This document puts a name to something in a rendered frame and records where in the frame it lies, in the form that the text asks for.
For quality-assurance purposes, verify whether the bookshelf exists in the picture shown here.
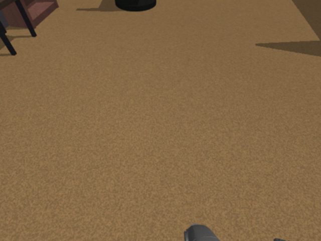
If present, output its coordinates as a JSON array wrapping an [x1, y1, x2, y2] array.
[[1, 0, 59, 29]]

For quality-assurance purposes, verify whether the chair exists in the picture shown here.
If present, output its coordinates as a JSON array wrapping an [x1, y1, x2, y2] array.
[[0, 0, 37, 55]]

